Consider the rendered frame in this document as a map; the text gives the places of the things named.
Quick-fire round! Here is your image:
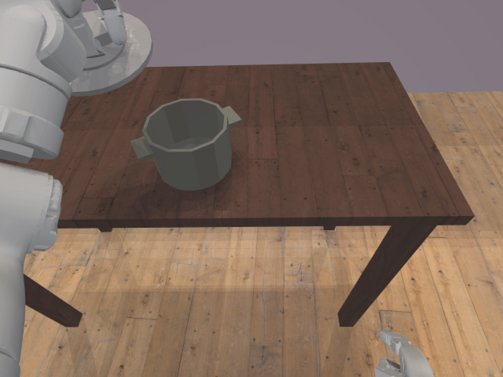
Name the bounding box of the left robot upper arm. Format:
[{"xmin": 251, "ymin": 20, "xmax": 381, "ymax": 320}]
[{"xmin": 0, "ymin": 162, "xmax": 63, "ymax": 377}]

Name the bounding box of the knob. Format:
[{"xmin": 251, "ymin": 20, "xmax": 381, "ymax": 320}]
[{"xmin": 75, "ymin": 12, "xmax": 113, "ymax": 46}]

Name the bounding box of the robot right hand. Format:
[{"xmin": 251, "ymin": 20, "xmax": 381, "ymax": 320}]
[{"xmin": 374, "ymin": 329, "xmax": 434, "ymax": 377}]

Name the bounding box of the pot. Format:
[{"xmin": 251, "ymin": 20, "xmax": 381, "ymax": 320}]
[{"xmin": 130, "ymin": 98, "xmax": 242, "ymax": 191}]

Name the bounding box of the lid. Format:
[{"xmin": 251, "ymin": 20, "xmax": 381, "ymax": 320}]
[{"xmin": 71, "ymin": 10, "xmax": 153, "ymax": 97}]

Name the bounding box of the table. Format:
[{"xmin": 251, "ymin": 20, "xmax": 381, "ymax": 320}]
[{"xmin": 0, "ymin": 62, "xmax": 475, "ymax": 327}]

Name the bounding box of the robot left forearm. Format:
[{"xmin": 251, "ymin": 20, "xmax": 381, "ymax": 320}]
[{"xmin": 0, "ymin": 0, "xmax": 86, "ymax": 163}]

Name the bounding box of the robot left hand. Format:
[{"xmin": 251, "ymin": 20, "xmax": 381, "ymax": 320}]
[{"xmin": 74, "ymin": 0, "xmax": 127, "ymax": 58}]

